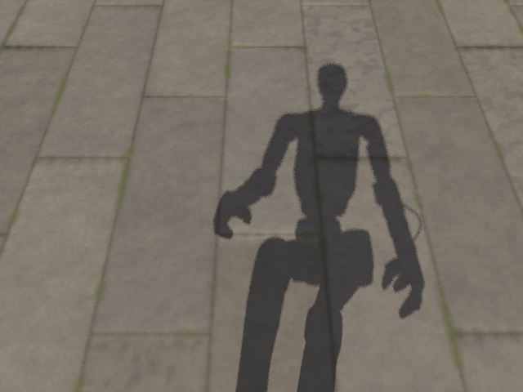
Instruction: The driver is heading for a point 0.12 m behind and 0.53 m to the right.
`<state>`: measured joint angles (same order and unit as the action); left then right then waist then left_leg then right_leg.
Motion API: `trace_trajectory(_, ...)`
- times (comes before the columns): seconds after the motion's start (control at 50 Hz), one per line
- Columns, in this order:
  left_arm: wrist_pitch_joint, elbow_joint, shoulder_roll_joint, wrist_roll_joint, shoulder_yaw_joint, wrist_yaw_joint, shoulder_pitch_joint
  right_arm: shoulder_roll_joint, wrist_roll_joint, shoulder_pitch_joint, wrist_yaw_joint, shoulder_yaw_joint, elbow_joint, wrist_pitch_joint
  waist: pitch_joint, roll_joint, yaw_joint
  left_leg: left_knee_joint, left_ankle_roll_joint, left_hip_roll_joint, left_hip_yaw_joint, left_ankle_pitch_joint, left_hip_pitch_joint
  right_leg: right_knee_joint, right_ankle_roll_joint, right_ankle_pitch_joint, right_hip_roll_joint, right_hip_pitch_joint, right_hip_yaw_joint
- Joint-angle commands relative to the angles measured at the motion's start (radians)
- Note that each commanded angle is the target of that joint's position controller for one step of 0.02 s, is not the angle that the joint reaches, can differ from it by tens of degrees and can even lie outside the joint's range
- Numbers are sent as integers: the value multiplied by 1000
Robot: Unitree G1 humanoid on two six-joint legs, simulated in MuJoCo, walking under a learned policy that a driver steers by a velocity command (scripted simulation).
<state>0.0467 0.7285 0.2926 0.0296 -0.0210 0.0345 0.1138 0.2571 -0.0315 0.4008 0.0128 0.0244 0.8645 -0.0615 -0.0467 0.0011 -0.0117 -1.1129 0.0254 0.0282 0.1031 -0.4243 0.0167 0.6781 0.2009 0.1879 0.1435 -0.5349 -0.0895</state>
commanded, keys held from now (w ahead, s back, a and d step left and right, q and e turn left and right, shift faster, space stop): e+shift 0.48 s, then w+e+shift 0.52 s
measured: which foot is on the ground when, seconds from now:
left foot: up 0.00-0.28, down 0.30-0.72, up 0.74-1.00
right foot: down 0.00-0.30, up 0.32-0.72, down 0.74-1.00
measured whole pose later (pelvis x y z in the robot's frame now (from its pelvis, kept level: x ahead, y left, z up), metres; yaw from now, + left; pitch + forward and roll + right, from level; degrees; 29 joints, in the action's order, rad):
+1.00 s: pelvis +0.46 -0.14 +0.03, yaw -57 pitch +4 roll +0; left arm 0.04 0.76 0.27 0.02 -0.05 0.01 0.52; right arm 0.29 -0.03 0.05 -0.05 0.02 0.62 0.00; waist 0.02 -0.04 0.11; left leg -0.77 0.09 0.06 -0.02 -0.15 0.67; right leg 0.31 0.10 0.38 0.07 0.01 0.17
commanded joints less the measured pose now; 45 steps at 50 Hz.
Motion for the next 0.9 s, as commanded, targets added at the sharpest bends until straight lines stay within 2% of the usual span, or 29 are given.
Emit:
trace_trajectory(0.02,-12,32,266,-19,-108,-41,304,148,19,-135,5,10,-213,-55,230,-33,106,-448,-1,-7,-185,28,796,-296,254,-552,-384,871,723)
trace_trajectory(0.06,-6,38,184,-35,-89,-50,237,138,-4,-165,7,7,-209,-35,40,-123,17,-268,19,45,-162,29,684,-326,164,-759,-289,539,520)
trace_trajectory(0.08,27,-38,87,-73,-63,-28,174,151,27,-232,4,29,-259,-70,103,-137,4,-251,30,3,-235,6,632,-380,171,-650,-253,500,568)
trace_trajectory(0.12,39,-48,127,-85,-73,-28,88,137,17,-255,2,30,-292,-73,54,-89,-58,16,47,20,-208,38,582,-398,139,-656,-191,356,485)
trace_trajectory(0.16,14,-48,152,-79,-86,-55,89,78,10,-370,4,12,-331,-75,12,-79,-28,316,67,-63,-118,141,480,-347,68,-746,-97,185,398)
trace_trajectory(0.2,-27,-16,164,-73,-101,-81,180,52,20,-371,-2,12,-334,-74,109,-10,24,538,69,-178,-65,436,240,-262,-63,-635,-19,93,378)
trace_trajectory(0.24,-47,0,147,-76,-100,-91,223,79,45,-382,-5,34,-353,-65,141,54,30,618,68,-211,-105,576,97,-191,-139,-467,0,60,446)
trace_trajectory(0.28,-43,-35,126,-81,-97,-92,144,121,40,-305,10,60,-355,-56,178,88,-57,741,38,-153,-161,717,-48,4,-206,-386,39,71,450)
trace_trajectory(0.3,-41,-53,84,-65,-84,-84,129,132,25,-157,23,66,-321,-47,283,70,-127,742,-21,-17,-247,857,-235,251,-241,-90,71,39,392)
trace_trajectory(0.32,-49,-89,-20,-19,-50,-81,165,162,3,-53,36,60,-312,-30,419,-75,-120,566,-110,265,-479,1328,-416,542,-243,589,119,-65,309)
trace_trajectory(0.34,-46,-112,48,-51,-50,-49,403,172,-22,-77,23,53,-306,-28,620,-253,18,551,-349,566,-838,1296,-481,836,-258,609,38,-94,392)
trace_trajectory(0.36,-65,-99,141,-66,-68,-37,371,165,-10,-228,26,68,-351,-19,566,-220,22,633,-398,528,-865,918,-381,920,-284,459,-68,-158,322)
trace_trajectory(0.38,-83,-105,191,-67,-86,-41,247,82,-2,-299,36,50,-373,-7,397,-111,-5,671,-343,405,-668,673,-227,890,-295,363,-117,-203,264)
trace_trajectory(0.4,-100,-115,192,-61,-94,-55,184,62,3,-329,41,35,-375,12,289,-25,4,716,-288,322,-556,560,-64,865,-304,299,-136,-180,220)
trace_trajectory(0.44,-115,-150,138,-62,-86,-66,152,94,8,-367,38,43,-343,28,119,-36,44,782,-248,232,-377,577,193,693,-296,275,-175,-110,188)
trace_trajectory(0.48,-104,-172,63,-61,-67,-70,127,126,6,-339,30,63,-302,24,122,-85,35,812,-256,217,-273,730,216,536,-290,249,-193,-73,140)
trace_trajectory(0.5,-99,-169,56,-63,-64,-66,129,144,6,-319,26,72,-285,24,173,-94,32,832,-263,236,-257,617,196,485,-282,213,-220,-51,133)
trace_trajectory(0.56,-90,-166,100,-62,-72,-35,107,199,43,-331,16,97,-264,17,207,-141,35,939,-237,269,-252,89,228,329,-221,129,-260,50,110)
trace_trajectory(0.66,-88,-113,139,-60,-93,-16,104,234,66,-345,-4,120,-241,0,128,-146,53,976,-165,283,-137,-126,261,109,-149,157,-234,207,5)
trace_trajectory(0.68,-106,-145,119,30,-70,31,89,214,-17,-259,-21,104,-220,25,173,-104,36,919,-116,288,-49,-189,258,33,-126,256,-164,288,-76)
trace_trajectory(0.7,-109,-127,100,20,-68,51,125,224,-19,-267,-25,110,-213,44,139,-117,60,851,-83,258,16,-263,314,-44,-116,213,-140,379,-115)
trace_trajectory(0.72,-104,-74,102,8,-73,50,231,203,-22,-285,-24,103,-219,57,104,-29,108,671,-50,204,88,-301,413,-109,-98,228,-108,493,-93)
trace_trajectory(0.74,-91,-12,134,1,-86,32,378,146,-32,-328,-29,83,-231,66,37,194,192,251,-19,106,167,-283,623,-221,-38,348,-173,612,115)
trace_trajectory(0.76,-69,-39,154,-9,-62,21,405,-4,-51,-377,-32,29,-261,76,-65,271,166,-104,-10,44,76,-265,952,-183,2,446,-322,588,441)
trace_trajectory(0.78,-61,-110,262,-7,-87,-9,319,12,-41,-465,-35,22,-390,60,-22,290,151,-132,20,-11,-82,-165,1135,-494,123,582,-454,565,892)
trace_trajectory(0.8,-55,-108,270,9,-100,-32,299,107,-39,-514,-40,37,-410,32,-68,160,137,-119,29,57,-142,-40,1166,-576,153,677,-492,562,906)
trace_trajectory(0.82,-46,-111,245,10,-94,-39,279,167,-39,-480,-48,50,-376,15,-55,102,112,-58,39,65,-146,65,1088,-544,139,592,-447,543,790)
trace_trajectory(0.86,-24,-107,209,-1,-82,-38,249,200,-32,-381,-56,57,-314,23,-43,86,57,64,68,75,-120,149,882,-552,98,426,-330,443,602)
trace_trajectory(0.9,0,-83,181,-7,-76,-31,269,182,-13,-404,-64,52,-312,43,-58,67,54,155,79,56,-105,216,792,-560,93,270,-286,408,528)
